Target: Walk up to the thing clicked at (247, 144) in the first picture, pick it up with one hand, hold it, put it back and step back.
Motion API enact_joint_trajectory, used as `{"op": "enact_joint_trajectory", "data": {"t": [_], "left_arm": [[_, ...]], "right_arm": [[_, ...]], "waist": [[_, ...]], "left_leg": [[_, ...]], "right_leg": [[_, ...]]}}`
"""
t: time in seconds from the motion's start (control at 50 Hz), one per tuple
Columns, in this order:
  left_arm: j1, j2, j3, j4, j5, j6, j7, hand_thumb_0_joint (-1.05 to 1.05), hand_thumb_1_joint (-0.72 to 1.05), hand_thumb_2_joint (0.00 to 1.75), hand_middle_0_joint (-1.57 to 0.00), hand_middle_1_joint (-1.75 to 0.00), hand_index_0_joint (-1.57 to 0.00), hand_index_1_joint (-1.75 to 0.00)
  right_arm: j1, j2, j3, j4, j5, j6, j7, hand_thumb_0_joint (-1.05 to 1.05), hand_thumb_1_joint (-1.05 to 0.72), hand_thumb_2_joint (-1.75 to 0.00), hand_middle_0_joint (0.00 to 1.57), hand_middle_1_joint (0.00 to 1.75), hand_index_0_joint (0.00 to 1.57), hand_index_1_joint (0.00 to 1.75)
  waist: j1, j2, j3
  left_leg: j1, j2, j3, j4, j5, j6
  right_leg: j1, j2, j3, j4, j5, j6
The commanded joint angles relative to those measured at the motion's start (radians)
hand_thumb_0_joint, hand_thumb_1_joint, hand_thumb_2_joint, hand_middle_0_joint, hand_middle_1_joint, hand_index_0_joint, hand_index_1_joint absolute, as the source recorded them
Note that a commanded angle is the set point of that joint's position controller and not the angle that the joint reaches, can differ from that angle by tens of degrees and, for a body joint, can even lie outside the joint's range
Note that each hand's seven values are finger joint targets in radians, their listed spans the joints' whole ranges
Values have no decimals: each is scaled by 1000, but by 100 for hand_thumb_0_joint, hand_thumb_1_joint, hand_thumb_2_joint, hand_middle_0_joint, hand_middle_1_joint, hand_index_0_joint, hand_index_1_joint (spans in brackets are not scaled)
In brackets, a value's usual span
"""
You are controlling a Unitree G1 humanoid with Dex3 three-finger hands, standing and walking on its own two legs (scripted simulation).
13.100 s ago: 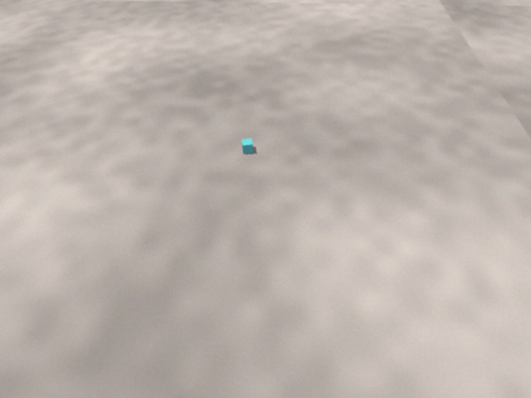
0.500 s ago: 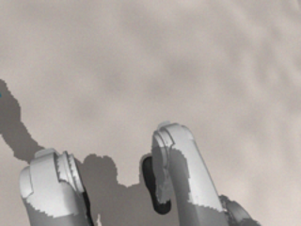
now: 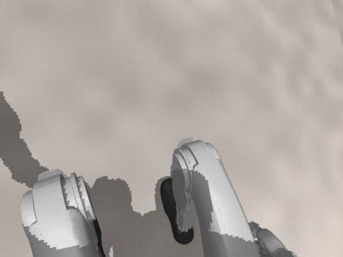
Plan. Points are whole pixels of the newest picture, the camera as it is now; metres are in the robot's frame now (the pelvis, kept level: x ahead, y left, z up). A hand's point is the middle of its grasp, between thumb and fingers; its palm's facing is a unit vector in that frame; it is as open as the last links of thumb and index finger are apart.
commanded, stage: rise first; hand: left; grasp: from above
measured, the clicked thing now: out of the picture +0.50 +0.38 -0.29
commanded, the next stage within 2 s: approach in 0.08 s
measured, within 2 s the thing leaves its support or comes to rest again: neither
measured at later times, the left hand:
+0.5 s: hand out of the picture +0.49 +0.38 -0.14, palm faces -0.39 -0.09 -0.92, open 11.9 cm
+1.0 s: hand out of the picture +0.49 +0.39 -0.14, palm faces -0.40 -0.11 -0.91, open 12.9 cm
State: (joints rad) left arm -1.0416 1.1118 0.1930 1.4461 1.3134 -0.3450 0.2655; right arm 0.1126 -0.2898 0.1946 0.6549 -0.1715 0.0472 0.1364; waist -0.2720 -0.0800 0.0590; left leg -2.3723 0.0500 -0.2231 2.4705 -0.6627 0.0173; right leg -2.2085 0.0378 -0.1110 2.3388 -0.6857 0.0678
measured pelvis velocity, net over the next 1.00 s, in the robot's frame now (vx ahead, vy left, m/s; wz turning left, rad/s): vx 0.00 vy -0.01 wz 0.01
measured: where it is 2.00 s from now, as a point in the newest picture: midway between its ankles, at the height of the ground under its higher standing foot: (139, 237)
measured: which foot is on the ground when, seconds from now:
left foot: down 0.00-1.00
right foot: down 0.00-1.00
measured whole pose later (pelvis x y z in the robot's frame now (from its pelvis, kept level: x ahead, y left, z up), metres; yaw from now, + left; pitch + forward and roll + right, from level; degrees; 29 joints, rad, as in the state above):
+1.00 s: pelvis +0.00 -0.01 +0.00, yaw +0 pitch +31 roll -12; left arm -1.13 1.10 0.13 1.43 1.28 -0.28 0.23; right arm 0.15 -0.31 0.22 0.63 -0.16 0.04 0.12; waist -0.32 -0.07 0.07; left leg -2.37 0.05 -0.23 2.45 -0.65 0.00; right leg -2.22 0.04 -0.11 2.33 -0.67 0.07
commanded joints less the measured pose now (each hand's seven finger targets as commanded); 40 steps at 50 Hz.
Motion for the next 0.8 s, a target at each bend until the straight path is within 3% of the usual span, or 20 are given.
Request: {"op": "enact_joint_trajectory", "data": {"t": [0.0,0.06,0.14,0.22,0.3,0.4,0.52,0.54,0.62,0.68,0.78], "left_arm": [[-278,304,32,-179,-24,9,30,0,-7,60,-52,-62,-52,-61],[-264,290,19,-161,-24,12,20,0,-7,60,-51,-63,-52,-62],[-260,293,27,-165,-35,3,14,0,-9,61,-50,-63,-51,-63],[-297,281,17,-181,-29,-7,19,0,-16,67,-42,-66,-43,-66],[-373,222,-40,-175,-24,-8,26,0,-21,72,-39,-69,-39,-69],[-444,192,-73,-149,-8,30,52,0,-23,74,-38,-71,-37,-72],[-411,263,-34,-113,2,116,62,0,-24,75,-36,-73,-36,-73],[-379,274,-21,-98,-7,133,57,0,-26,76,-35,-74,-35,-74],[-303,244,-39,-61,-57,172,12,0,-30,78,-29,-79,-30,-79],[-282,249,-49,-64,-84,155,-19,0,-33,81,-29,-78,-29,-79],[-368,328,-5,-183,-90,79,-17,0,-36,83,-28,-79,-27,-80]], "right_arm": [[188,-296,-93,5,-2,-1,-11,0,-91,-90,20,30,20,30],[195,-294,-89,9,-3,-1,-10,0,-91,-90,20,30,20,30],[189,-299,-91,1,0,1,-9,0,-91,-90,20,30,20,30],[200,-297,-85,0,-3,2,-7,0,-89,-89,20,30,20,30],[212,-294,-84,8,-5,-8,-7,0,-90,-89,20,30,20,30],[238,-291,-81,10,-4,-21,-7,0,-89,-89,20,30,20,30],[228,-298,-72,-26,9,-20,-9,0,-89,-89,20,30,20,30],[222,-301,-75,-35,14,-18,-11,0,-89,-89,20,30,20,30],[220,-296,-59,-51,27,-10,-14,0,-89,-89,20,30,20,30],[216,-296,-47,-53,27,-6,-17,0,-89,-89,20,30,20,30],[218,-312,-42,-48,19,-8,-26,0,-89,-89,20,30,20,30]], "waist": [[-2,525,-675],[-13,494,-668],[-4,499,-656],[-28,508,-662],[-66,522,-652],[-87,520,-642],[-45,550,-699],[-36,524,-696],[-52,440,-677],[-66,375,-645],[-63,443,-662]], "left_leg": [[647,1,91,-265,191,-2],[632,0,92,-254,207,3],[636,-1,78,-273,192,-3],[652,0,82,-261,221,-1],[648,4,83,-253,185,-1],[622,1,96,-262,146,-4],[617,-5,114,-274,197,-1],[610,-6,116,-271,210,4],[552,-6,118,-267,227,18],[470,-6,119,-256,177,26],[522,-6,118,-243,145,11]], "right_leg": [[216,25,-100,-203,224,-91],[229,27,-101,-206,239,-88],[205,24,-107,-196,219,-93],[223,24,-107,-197,245,-90],[200,28,-108,-207,231,-90],[205,31,-109,-221,217,-93],[249,30,-97,-220,259,-94],[257,27,-91,-223,268,-92],[320,30,-84,-235,286,-84],[364,34,-80,-246,253,-78],[344,34,-80,-253,208,-87]]}}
